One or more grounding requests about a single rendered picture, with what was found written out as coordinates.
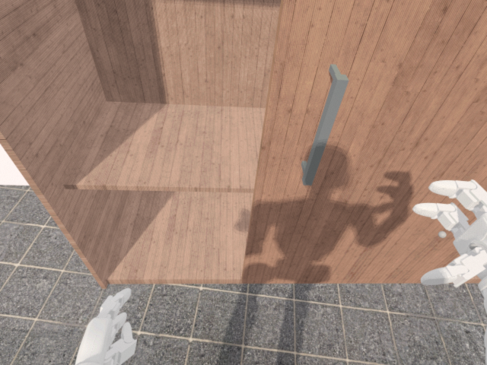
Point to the wardrobe door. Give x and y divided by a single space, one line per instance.
414 112

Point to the robot left hand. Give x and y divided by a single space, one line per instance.
99 335

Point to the handle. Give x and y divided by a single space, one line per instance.
328 117

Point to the robot right hand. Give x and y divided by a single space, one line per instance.
470 262

